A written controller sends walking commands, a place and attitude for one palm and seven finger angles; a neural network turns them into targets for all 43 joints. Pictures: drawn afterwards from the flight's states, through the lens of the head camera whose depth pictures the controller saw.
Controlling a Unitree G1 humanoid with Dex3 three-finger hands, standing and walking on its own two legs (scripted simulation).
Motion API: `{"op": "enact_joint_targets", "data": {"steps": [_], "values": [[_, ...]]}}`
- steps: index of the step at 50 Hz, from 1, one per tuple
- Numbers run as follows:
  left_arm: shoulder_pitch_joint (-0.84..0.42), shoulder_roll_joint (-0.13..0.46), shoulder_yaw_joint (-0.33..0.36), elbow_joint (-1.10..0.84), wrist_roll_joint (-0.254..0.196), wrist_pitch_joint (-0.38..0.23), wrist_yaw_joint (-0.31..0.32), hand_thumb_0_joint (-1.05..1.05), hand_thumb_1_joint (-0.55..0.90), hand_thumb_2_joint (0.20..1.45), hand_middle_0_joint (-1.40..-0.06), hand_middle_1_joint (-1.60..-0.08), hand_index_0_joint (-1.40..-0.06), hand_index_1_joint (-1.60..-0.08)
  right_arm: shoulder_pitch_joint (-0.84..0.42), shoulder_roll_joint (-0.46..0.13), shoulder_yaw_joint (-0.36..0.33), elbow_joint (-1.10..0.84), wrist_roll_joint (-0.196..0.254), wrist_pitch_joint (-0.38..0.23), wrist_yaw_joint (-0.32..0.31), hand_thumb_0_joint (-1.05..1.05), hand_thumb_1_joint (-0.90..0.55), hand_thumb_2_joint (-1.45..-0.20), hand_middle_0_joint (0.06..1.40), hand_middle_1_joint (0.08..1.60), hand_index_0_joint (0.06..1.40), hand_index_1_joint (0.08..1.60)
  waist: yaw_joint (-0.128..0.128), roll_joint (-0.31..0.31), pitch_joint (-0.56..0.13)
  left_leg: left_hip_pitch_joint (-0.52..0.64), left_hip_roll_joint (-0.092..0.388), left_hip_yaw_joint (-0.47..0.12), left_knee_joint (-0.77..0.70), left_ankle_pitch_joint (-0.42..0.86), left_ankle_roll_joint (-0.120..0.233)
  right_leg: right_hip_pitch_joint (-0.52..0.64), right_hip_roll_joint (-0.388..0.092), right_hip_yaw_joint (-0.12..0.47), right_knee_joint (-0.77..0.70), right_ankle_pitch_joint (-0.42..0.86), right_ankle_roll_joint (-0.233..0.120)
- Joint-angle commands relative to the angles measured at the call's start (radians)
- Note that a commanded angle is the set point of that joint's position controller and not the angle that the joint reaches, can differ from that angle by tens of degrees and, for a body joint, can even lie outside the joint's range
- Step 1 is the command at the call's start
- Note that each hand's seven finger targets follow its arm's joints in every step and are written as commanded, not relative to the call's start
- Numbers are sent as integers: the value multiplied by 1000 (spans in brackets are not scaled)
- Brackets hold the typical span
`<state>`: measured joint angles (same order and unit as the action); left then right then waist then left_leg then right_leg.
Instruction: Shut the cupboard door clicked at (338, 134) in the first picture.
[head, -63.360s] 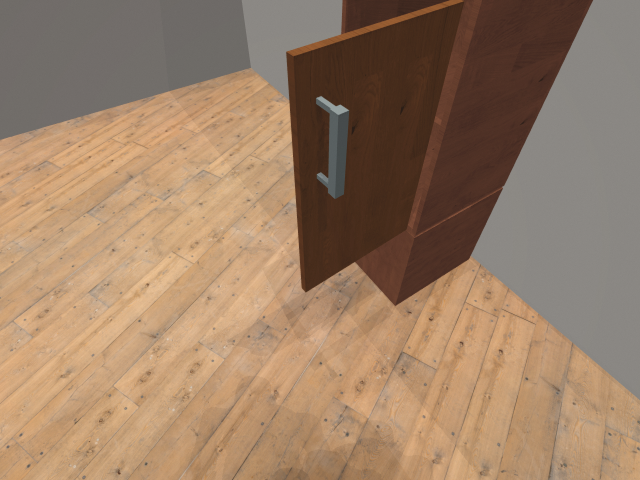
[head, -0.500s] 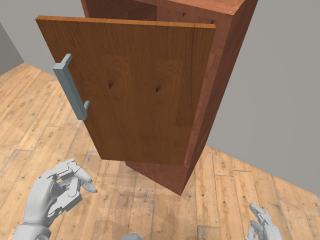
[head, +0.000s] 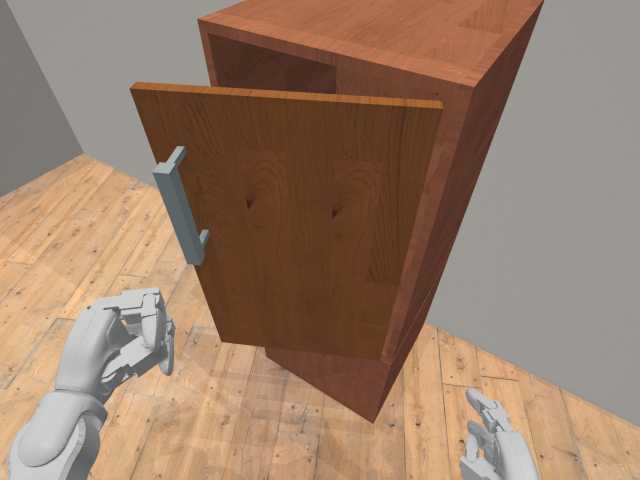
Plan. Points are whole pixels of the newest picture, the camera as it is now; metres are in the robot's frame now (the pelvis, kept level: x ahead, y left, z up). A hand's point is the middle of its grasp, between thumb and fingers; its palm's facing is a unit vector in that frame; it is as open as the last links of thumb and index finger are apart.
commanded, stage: raise the hand and make a fist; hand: left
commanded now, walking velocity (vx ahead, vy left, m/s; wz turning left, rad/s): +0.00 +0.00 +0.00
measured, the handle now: (187, 208) +0.43 +0.23 +0.12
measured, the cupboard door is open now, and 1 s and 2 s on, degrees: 25 25 25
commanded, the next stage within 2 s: bring the fist close to the handle in 0.40 s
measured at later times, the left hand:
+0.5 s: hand (175, 355) +0.21 +0.17 +0.11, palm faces +0.00 -1.00 -0.07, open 3.1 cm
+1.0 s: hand (177, 305) +0.27 +0.19 +0.12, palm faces +0.00 -1.00 -0.06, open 3.1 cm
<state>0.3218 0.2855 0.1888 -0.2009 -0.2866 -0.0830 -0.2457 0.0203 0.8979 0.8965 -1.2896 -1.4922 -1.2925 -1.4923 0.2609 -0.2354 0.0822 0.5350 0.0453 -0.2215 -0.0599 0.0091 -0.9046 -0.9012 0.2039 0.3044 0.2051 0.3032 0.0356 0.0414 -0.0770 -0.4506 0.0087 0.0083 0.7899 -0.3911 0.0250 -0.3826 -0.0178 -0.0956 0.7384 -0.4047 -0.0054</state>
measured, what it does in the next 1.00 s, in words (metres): stands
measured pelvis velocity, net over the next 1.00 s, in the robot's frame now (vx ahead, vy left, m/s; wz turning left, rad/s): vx -0.01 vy -0.02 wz -0.02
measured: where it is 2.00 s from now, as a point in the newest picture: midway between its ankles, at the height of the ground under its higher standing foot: outside the picture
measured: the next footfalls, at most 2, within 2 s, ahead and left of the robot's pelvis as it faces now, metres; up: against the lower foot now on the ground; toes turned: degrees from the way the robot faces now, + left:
none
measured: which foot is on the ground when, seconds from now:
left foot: down 0.00-1.00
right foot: down 0.00-1.00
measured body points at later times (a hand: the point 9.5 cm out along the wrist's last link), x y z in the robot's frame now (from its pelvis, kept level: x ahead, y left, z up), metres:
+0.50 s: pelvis -0.01 -0.02 +0.01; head -0.02 -0.03 +0.46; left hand +0.21 +0.23 +0.12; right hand +0.17 -0.25 -0.06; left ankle +0.01 +0.10 -0.71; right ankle -0.01 -0.12 -0.71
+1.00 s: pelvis -0.01 -0.02 +0.01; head -0.01 -0.03 +0.46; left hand +0.27 +0.24 +0.12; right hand +0.16 -0.26 -0.07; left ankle +0.01 +0.10 -0.71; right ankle -0.01 -0.12 -0.71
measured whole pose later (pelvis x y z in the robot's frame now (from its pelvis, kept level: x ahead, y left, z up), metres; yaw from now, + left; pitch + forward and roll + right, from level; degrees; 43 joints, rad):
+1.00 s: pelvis -0.01 -0.02 +0.01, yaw -1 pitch +2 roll +0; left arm 0.07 0.31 0.25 0.11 -0.29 -0.10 -0.28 0.02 0.90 0.90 -1.30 -1.50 -1.30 -1.50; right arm 0.26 -0.27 0.05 0.61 0.05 -0.23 -0.08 0.01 -0.91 -0.90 0.20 0.30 0.20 0.30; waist 0.01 0.04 -0.05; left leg -0.38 0.02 0.02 0.69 -0.33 0.00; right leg -0.34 -0.01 -0.08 0.68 -0.37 -0.03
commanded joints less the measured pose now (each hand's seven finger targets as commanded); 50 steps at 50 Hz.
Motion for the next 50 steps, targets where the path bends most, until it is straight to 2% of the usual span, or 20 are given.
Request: {"op": "enact_joint_targets", "data": {"steps": [1,3,6,7,10,12,15,17,19,21,22,25,27,31,36,38,41,46,47,50], "values": [[-155,132,82,-197,-27,-31,-8,0,900,900,-1300,-1500,-1300,-1500,-91,-130,-66,-150,8,-69,-18,0,-900,-900,200,300,200,300,-11,22,-101,133,0,-54,-175,234,-7,19,35,15,-124,234,-14],[-119,110,73,-169,-30,-21,-13,0,900,900,-1300,-1500,-1300,-1500,-96,-129,-68,-148,9,-71,-16,0,-900,-900,200,300,200,300,-10,-13,-85,131,-3,-46,-177,241,-3,27,31,20,-138,249,-10],[-117,115,85,-175,-32,-26,-11,0,900,900,-1300,-1500,-1300,-1500,-99,-130,-71,-146,6,-75,-14,0,-900,-900,200,300,200,300,-3,-7,-87,134,-6,-40,-186,238,-5,36,30,21,-143,247,-9],[-114,136,102,-167,-32,-30,-4,0,900,900,-1300,-1500,-1300,-1500,-100,-134,-73,-142,4,-75,-13,0,-900,-900,200,300,200,300,-5,-42,-82,126,-5,-40,-180,245,-1,46,29,28,-149,256,-8],[-148,127,92,-210,-25,-57,6,0,900,900,-1300,-1500,-1300,-1500,-103,-129,-75,-143,3,-79,-11,0,-900,-900,200,300,200,300,-6,16,-97,146,-9,-32,-182,242,-2,38,28,31,-147,247,-9],[-144,147,107,-203,-19,-74,16,0,900,900,-1300,-1500,-1300,-1500,-97,-134,-77,-133,0,-82,-10,0,-900,-900,200,300,200,300,-10,-12,-96,141,-8,-29,-176,247,0,49,28,37,-150,251,-8],[-149,121,83,-191,-18,-89,16,0,900,900,-1300,-1500,-1300,-1500,-103,-128,-76,-130,2,-86,-10,0,-900,-900,200,300,200,300,-16,22,-63,138,-12,-24,-181,200,-2,19,25,42,-164,200,-6],[-138,137,95,-168,-20,-90,11,0,900,900,-1300,-1500,-1300,-1500,-102,-135,-81,-126,1,-87,-13,0,-900,-900,200,300,200,300,-17,-35,-64,124,-11,-23,-176,188,3,30,22,56,-179,179,-2],[-145,126,85,-175,-21,-90,5,0,900,900,-1300,-1500,-1300,-1500,-107,-131,-80,-127,4,-89,-13,0,-900,-900,200,300,200,300,-14,-3,-70,128,-14,-19,-176,186,2,32,17,61,-181,175,-3],[-147,128,88,-166,-26,-86,0,0,900,900,-1300,-1500,-1300,-1500,-110,-132,-79,-127,4,-91,-16,0,-900,-900,200,300,200,300,-14,-9,-62,122,-16,-19,-174,173,2,25,15,68,-191,155,0],[-141,135,91,-145,-27,-83,0,0,900,900,-1300,-1500,-1300,-1500,-110,-135,-79,-124,5,-90,-16,0,-900,-900,200,300,200,300,-19,-46,-40,108,-13,-21,-171,164,4,24,15,75,-202,135,2],[-165,127,82,-176,-25,-91,0,0,900,900,-1300,-1500,-1300,-1500,-117,-130,-79,-127,5,-95,-18,0,-900,-900,200,300,200,300,-16,-8,-52,125,-15,-20,-177,150,3,18,12,77,-205,109,2],[-209,171,114,-144,-22,-95,9,0,900,900,-1300,-1500,-1300,-1500,-109,-138,-78,-112,1,-94,-22,0,-900,-900,200,300,200,300,-26,-42,-39,113,-13,-24,-170,147,6,13,13,84,-210,100,5],[-310,159,99,-87,-22,-104,0,0,900,900,-1300,-1500,-1300,-1500,-116,-136,-75,-97,5,-94,-29,0,-900,-900,200,300,200,300,-33,-17,-36,124,-16,-25,-178,124,3,-2,11,83,-214,70,3],[-386,174,103,-2,-22,-86,-24,0,900,900,-1300,-1500,-1300,-1500,-112,-141,-78,-85,9,-93,-37,0,-900,-900,200,300,200,300,-26,-8,-84,149,-17,-22,-183,169,5,30,11,78,-201,146,1],[-367,177,116,28,-28,-77,-31,0,900,900,-1300,-1500,-1300,-1500,-109,-143,-80,-90,7,-92,-35,0,-900,-900,200,300,200,300,-17,-48,-106,140,-16,-21,-178,202,7,54,8,82,-195,197,5],[-390,188,135,55,-30,-72,-36,0,900,900,-1300,-1500,-1300,-1500,-111,-142,-79,-92,7,-83,-32,0,-900,-900,200,300,200,300,-8,-25,-113,145,-18,-17,-186,225,3,61,10,74,-184,236,1],[-454,209,154,79,-27,-80,-34,0,900,900,-1300,-1500,-1300,-1500,-106,-145,-81,-91,8,-71,-31,0,-900,-900,200,300,200,300,-14,1,-110,158,-16,-12,-190,242,2,50,16,63,-175,260,-2],[-477,215,152,82,-28,-83,-32,0,900,900,-1300,-1500,-1300,-1500,-104,-148,-82,-90,6,-70,-31,0,-900,-900,200,300,200,300,-21,-26,-112,156,-15,-14,-185,249,6,54,15,69,-178,269,1],[-534,221,151,115,-23,-86,-40,0,900,900,-1300,-1500,-1300,-1500,-98,-151,-83,-81,9,-64,-35,0,-900,-900,200,300,200,300,-27,4,-123,169,-15,-14,-190,243,4,43,18,64,-174,263,-2]]}}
